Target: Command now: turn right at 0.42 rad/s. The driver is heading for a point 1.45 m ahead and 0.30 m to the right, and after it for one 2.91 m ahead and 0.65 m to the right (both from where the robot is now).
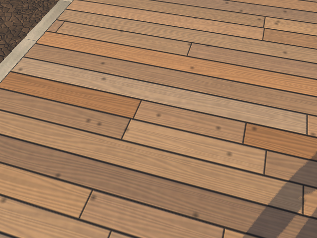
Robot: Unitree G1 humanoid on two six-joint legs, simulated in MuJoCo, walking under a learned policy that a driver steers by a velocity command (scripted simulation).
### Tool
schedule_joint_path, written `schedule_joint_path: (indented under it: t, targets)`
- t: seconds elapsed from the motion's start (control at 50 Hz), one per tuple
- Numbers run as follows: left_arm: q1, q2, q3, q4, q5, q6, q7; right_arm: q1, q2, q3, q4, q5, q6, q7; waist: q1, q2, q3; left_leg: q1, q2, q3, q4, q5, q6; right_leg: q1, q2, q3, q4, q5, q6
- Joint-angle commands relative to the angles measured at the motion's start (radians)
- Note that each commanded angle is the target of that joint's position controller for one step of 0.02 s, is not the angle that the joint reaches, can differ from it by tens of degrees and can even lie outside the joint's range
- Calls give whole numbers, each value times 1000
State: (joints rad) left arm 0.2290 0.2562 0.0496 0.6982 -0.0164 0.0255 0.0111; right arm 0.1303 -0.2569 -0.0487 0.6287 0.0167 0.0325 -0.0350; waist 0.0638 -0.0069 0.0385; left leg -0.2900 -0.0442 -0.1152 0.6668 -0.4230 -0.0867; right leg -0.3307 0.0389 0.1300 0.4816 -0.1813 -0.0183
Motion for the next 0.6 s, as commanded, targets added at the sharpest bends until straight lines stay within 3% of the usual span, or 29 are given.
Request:
schedule_joint_path:
  t: [0.02, 0.04, 0.06, 0.08, 0.1, 0.12, 0.16, 0.18, 0.24, 0.32, 0.38, 0.42, 0.44, 0.46, 0.48, 0.5, 0.52, 0.54, 0.56, 0.58, 0.6]
  targets:
    - [-50, 212, 70, -76, -29, -7, 12, 72, -115, -44, -29, 10, -32, 0, -71, -214, -133, 26, -41, 26, -280, 123, 43, 217, -183, 366, -97, 274, -168]
    - [-56, 200, 70, -79, -39, -4, 19, 111, -130, -51, -6, 9, -37, 4, -87, -193, -159, 157, -11, 26, -365, 226, 68, 140, -155, 346, -78, 222, -130]
    - [-44, 165, 64, -83, -38, -3, 24, 144, -166, -62, 4, -3, -36, 1, -89, -129, -196, 322, 99, -23, -352, 297, 112, -8, -111, 290, 0, 62, -77]
    - [-35, 95, 48, -115, -24, -13, 17, 115, -252, -82, 5, -37, -23, -2, -48, 201, -161, 384, 329, -233, -319, 566, 243, -263, 32, 80, 199, -248, -7]
    - [-24, 166, 71, -110, -14, -24, 14, 62, -202, -74, -14, -71, -24, 3, -62, 254, -148, 308, 468, -299, -330, 751, 354, -347, 29, -7, 420, -444, 48]
    - [-6, 218, 91, -86, -14, -21, 10, 2, -141, -55, -38, -69, -29, -1, -44, 172, -126, 272, 437, -219, -329, 781, 346, -338, -13, -13, 583, -406, 73]
    - [42, 189, 93, -52, -10, 12, 16, -81, -89, -39, -50, -33, -38, -10, -17, 148, -92, 254, 319, -56, -305, 737, 268, -370, -32, -32, 714, -285, 109]
    - [40, 167, 86, -58, -7, 24, 13, -84, -91, -37, -45, -24, -39, -14, -20, 160, -73, 239, 305, -9, -304, 763, 264, -389, -50, -48, 749, -242, 127]
    - [-58, 122, 61, -122, -15, 26, -4, -23, -115, -46, -23, -33, -27, -26, -76, 155, -48, 261, 295, 63, -321, 721, 285, -419, -87, -117, 642, -145, 151]
    - [-107, 98, 41, -180, -7, 22, -38, 1, -183, -69, -9, -28, -19, -19, -103, 158, -68, 266, 345, 115, -312, 691, 292, -316, -123, -160, 441, -140, 121]
    - [-87, 128, 53, -190, -9, 32, -49, -20, -216, -84, -4, -6, -29, 2, -85, 167, -70, 219, 362, 173, -273, 707, 262, -191, -104, -215, 320, -141, 77]
    - [-66, 140, 65, -192, -11, 47, -52, -24, -215, -89, 4, 16, -42, 18, -66, 167, -77, 218, 373, 202, -204, 703, 225, -113, -83, -236, 214, -126, 39]
    - [-19, 148, 76, -180, -12, 50, -48, -32, -205, -89, 10, 25, -47, 23, -32, 147, -93, 186, 355, 245, -113, 705, 188, -14, -57, -249, 115, -64, 11]
    - [76, 191, 100, -150, -5, 46, -31, 11, -173, -83, 31, 23, -54, 31, 7, 60, -140, 98, 296, 300, 66, 680, 130, 172, -18, -220, 9, 72, -36]
    - [158, 325, 138, -154, -7, 39, -8, 15, -131, -70, 1, -14, -61, 33, 28, -187, -168, -212, 185, 334, 380, 200, 33, 420, -203, 97, -43, 567, -139]
    - [87, 391, 130, -202, 37, 13, -9, -2, -90, -45, -54, -46, -69, 30, -16, -373, -322, -441, 37, 165, 649, -296, -7, 500, -464, 495, -73, 671, -395]
    - [71, 279, 99, -206, 38, -7, -22, -64, -167, -62, -24, -24, -63, 28, 57, -168, -348, -432, 85, 56, 702, -259, 8, 440, -457, 369, -107, 572, -380]
    - [32, 223, 74, -187, 34, -19, -19, -70, -168, -60, -15, 1, -51, 20, 21, -130, -267, -412, 116, 66, 671, -185, 36, 349, -406, 243, -99, 467, -309]
    - [-26, 180, 60, -177, 18, -22, -11, -43, -149, -56, 14, -3, -39, 7, -16, -61, -210, -388, 142, 68, 586, -111, 42, 276, -335, 154, -99, 365, -239]
    - [-23, 146, 49, -152, -1, -22, -5, 11, -156, -58, 38, -14, -34, 8, -37, -84, -216, -349, 151, 97, 532, -29, 43, 238, -290, 99, -134, 95, -202]
    - [-2, 144, 43, -132, -2, -27, -2, 60, -148, -57, 65, -9, -31, 25, -42, -134, -208, -304, 145, 132, 539, 57, 45, 188, -261, 77, -196, -184, -189]
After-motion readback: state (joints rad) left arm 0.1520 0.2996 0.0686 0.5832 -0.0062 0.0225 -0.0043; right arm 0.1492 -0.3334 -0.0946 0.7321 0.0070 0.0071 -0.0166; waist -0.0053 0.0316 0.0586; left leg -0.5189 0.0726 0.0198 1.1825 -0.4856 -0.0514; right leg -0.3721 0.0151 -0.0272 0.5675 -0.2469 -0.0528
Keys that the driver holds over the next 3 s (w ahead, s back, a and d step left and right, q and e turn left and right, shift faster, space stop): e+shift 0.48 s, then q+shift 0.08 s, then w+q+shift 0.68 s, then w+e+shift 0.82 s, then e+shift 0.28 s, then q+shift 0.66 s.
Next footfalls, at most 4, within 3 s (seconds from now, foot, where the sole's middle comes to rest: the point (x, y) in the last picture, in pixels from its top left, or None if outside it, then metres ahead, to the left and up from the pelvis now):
0.06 left None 0.01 0.13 -0.78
0.46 right None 0.01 -0.17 -0.78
1.14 left None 0.40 0.01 -0.78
1.60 right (191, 147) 0.89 -0.05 -0.78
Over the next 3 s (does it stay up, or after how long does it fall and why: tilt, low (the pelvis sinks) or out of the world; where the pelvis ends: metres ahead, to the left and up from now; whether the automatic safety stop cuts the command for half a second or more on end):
stays up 1.53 -0.12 0.00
